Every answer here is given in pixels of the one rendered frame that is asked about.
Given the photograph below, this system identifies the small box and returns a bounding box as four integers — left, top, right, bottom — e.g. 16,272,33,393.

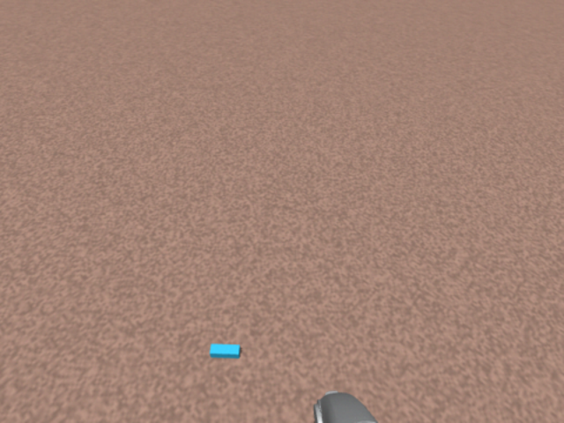
210,344,241,359

